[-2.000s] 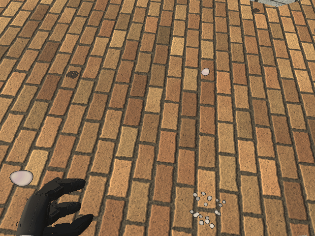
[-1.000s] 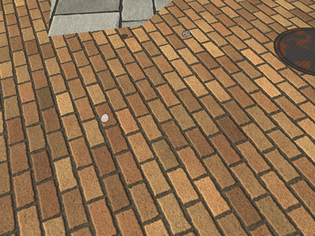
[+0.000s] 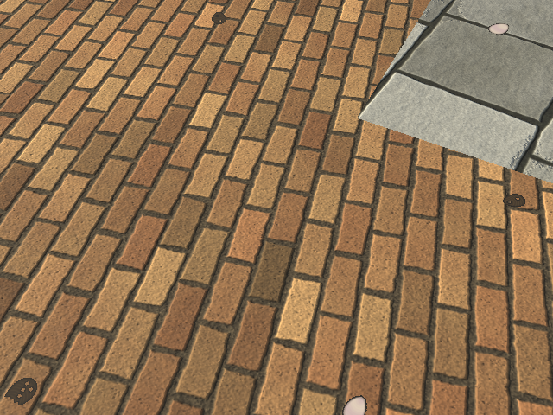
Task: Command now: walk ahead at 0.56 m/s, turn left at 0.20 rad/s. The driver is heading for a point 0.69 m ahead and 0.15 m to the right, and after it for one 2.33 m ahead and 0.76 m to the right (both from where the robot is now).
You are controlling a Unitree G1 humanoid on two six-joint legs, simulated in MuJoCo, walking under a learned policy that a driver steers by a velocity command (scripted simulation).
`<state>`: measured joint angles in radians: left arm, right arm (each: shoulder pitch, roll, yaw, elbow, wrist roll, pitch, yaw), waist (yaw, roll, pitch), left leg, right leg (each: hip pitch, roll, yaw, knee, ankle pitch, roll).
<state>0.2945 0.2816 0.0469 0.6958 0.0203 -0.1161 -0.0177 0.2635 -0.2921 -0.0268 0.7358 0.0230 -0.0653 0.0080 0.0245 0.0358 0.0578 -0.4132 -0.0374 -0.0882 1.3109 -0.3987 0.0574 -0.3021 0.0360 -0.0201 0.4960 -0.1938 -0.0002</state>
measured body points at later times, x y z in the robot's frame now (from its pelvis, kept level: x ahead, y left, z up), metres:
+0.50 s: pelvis +0.23 +0.01 +0.00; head +0.27 +0.01 +0.45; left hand +0.36 +0.29 -0.12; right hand +0.37 -0.26 -0.10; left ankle +0.33 +0.10 -0.73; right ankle +0.22 -0.14 -0.66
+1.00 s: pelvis +0.26 -0.05 +0.01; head +0.28 -0.09 +0.46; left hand +0.53 +0.14 -0.06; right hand +0.26 -0.38 -0.11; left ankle +0.36 +0.08 -0.67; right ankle +0.23 -0.13 -0.73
